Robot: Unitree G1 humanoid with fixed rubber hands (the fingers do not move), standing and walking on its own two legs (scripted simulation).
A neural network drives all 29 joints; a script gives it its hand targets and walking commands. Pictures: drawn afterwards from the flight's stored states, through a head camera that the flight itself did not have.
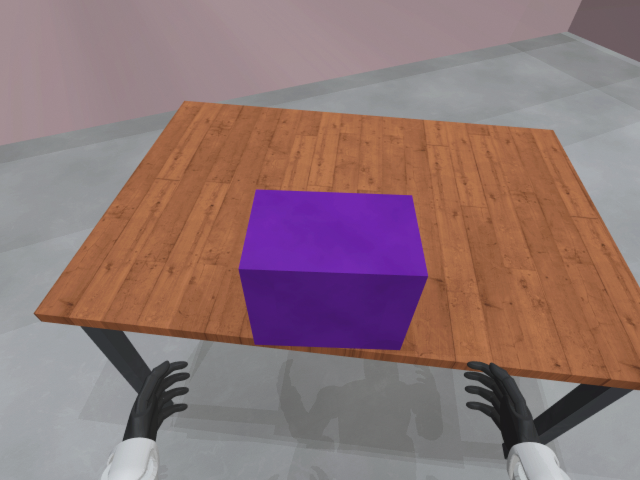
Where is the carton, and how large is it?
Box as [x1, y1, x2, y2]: [239, 189, 427, 349]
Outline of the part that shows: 256,189 239,264 239,273 254,343 276,345 399,349 427,277 411,195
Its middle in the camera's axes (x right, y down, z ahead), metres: +0.02 +0.06 +0.64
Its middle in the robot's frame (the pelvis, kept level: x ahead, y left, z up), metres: +0.44 -0.01 -0.04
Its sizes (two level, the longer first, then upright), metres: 0.250 0.161 0.211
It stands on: a table, 0.62 m high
